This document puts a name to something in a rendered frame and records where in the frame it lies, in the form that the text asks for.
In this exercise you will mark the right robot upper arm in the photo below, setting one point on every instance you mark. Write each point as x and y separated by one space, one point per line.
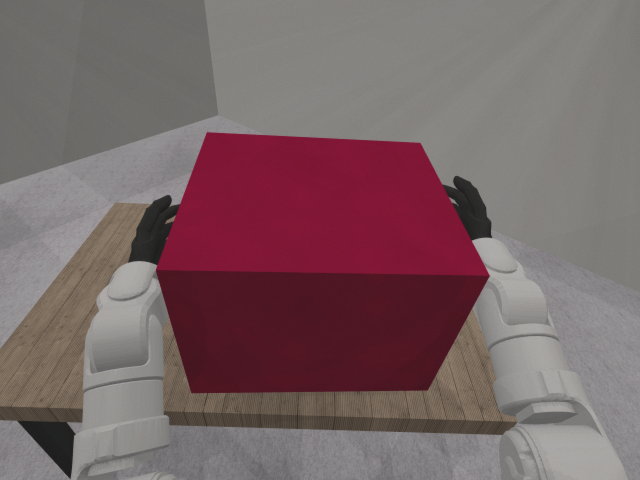
557 452

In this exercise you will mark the carton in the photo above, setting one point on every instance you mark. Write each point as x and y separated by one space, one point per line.
300 264

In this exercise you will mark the robot right forearm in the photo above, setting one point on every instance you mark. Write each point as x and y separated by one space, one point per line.
533 381

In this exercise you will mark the table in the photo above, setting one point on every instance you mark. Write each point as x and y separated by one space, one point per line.
42 366

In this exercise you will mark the right robot hand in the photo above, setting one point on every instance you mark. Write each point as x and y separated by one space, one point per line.
470 209

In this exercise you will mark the left robot hand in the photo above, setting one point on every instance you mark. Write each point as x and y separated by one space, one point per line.
152 232

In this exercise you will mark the robot left forearm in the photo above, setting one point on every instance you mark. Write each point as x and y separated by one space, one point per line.
123 413

